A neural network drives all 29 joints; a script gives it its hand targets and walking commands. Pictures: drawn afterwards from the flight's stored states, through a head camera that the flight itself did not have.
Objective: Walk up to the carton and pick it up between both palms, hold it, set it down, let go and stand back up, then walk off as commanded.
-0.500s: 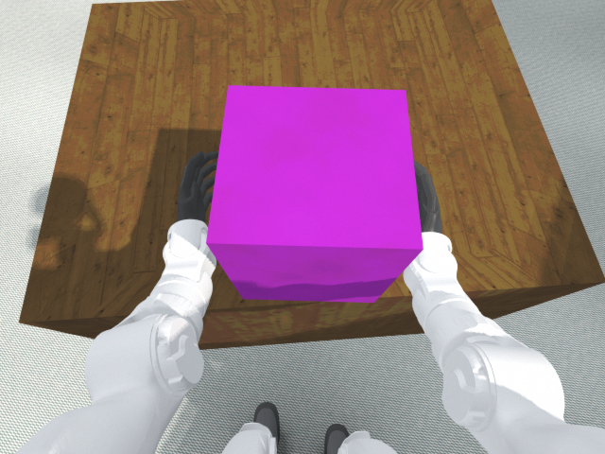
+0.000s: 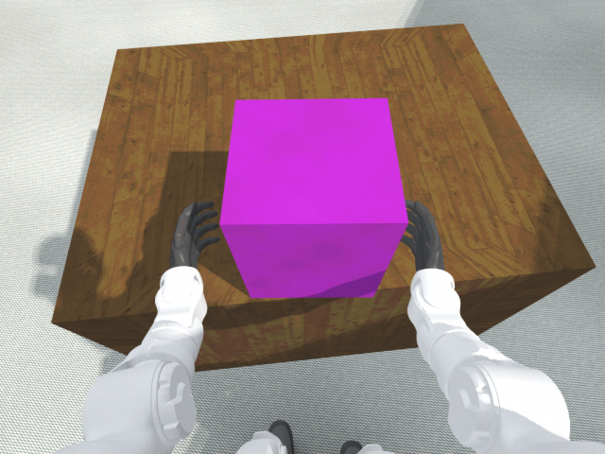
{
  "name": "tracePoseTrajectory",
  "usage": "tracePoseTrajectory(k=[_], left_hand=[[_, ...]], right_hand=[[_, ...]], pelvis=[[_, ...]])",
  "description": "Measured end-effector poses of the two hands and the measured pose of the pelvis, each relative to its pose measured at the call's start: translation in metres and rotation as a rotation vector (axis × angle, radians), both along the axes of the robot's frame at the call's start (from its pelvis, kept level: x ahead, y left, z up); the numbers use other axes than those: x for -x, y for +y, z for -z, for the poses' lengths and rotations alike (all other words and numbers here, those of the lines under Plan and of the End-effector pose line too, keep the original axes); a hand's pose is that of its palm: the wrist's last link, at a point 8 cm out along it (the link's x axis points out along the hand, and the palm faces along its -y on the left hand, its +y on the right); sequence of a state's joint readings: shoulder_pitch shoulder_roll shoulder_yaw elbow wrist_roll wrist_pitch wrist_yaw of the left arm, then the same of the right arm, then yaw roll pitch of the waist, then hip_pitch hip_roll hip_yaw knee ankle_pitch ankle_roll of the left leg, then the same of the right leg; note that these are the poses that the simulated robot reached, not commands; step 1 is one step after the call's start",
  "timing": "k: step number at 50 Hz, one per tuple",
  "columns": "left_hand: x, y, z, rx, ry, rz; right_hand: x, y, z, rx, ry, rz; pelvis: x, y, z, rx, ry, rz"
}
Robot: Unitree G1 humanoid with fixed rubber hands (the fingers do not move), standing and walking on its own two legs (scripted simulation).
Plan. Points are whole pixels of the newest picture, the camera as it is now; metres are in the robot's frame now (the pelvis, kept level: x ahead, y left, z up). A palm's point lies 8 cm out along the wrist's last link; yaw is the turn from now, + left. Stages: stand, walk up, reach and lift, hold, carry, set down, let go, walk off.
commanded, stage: set down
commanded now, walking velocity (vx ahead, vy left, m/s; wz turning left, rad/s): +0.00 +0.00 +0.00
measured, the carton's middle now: (311, 208) +0.46 +0.02 -0.02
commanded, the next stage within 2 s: none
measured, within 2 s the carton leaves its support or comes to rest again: neither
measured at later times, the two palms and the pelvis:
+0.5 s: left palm (172, 305) +0.31 +0.21 -0.03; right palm (452, 302) +0.31 -0.17 -0.02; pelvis -0.02 +0.00 +0.00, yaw +0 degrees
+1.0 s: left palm (153, 357) +0.24 +0.22 -0.03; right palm (478, 344) +0.25 -0.19 -0.02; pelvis +0.02 +0.01 +0.01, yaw +1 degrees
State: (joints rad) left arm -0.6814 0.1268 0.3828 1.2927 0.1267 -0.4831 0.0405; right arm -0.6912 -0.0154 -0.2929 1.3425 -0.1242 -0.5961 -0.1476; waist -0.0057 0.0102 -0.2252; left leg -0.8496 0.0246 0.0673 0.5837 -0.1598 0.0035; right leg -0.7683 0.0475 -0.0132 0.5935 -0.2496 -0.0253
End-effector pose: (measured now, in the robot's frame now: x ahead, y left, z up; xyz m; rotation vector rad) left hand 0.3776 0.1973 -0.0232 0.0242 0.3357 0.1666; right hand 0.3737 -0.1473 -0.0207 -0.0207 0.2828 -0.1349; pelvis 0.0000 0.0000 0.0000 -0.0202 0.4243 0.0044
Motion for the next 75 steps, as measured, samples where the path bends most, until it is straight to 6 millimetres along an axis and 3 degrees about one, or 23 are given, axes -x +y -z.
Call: tracePoseTrajectory(k=[5,12,18,33,49,60,66,75], left_hand=[[0.018,0.001,-0.001,0.021,-0.025,-0.004],[0.027,-0.003,-0.009,0.024,-0.075,0.015],[0.043,-0.002,-0.003,0.014,-0.061,0.023],[0.084,0.013,0.000,-0.007,-0.095,0.016],[0.133,0.021,0.003,-0.022,-0.059,0.004],[0.166,0.022,0.002,-0.031,-0.013,-0.020],[0.174,0.019,0.003,-0.033,0.005,-0.022],[0.173,0.013,0.005,-0.031,0.052,-0.016]], right_hand=[[0.020,-0.005,0.000,0.010,0.019,0.010],[0.030,-0.011,-0.011,0.029,0.029,0.005],[0.041,-0.015,-0.010,0.020,0.042,0.008],[0.087,-0.033,0.005,0.015,0.074,0.040],[0.117,-0.044,-0.001,0.001,0.051,0.045],[0.153,-0.052,-0.001,0.004,0.058,0.045],[0.165,-0.058,0.001,-0.001,0.072,0.056],[0.164,-0.063,0.004,-0.019,0.109,0.057]], pelvis=[[0.012,0.002,0.002,0.003,-0.027,0.000],[0.026,0.003,0.006,0.004,-0.060,0.000],[0.028,0.003,0.006,0.004,-0.080,0.000],[0.015,0.007,-0.001,0.010,-0.171,-0.005],[-0.013,0.009,-0.012,0.012,-0.292,-0.013],[-0.025,0.004,-0.018,0.003,-0.392,-0.017],[-0.025,0.000,-0.019,-0.003,-0.421,-0.017],[-0.027,-0.005,-0.019,-0.010,-0.437,-0.015]])
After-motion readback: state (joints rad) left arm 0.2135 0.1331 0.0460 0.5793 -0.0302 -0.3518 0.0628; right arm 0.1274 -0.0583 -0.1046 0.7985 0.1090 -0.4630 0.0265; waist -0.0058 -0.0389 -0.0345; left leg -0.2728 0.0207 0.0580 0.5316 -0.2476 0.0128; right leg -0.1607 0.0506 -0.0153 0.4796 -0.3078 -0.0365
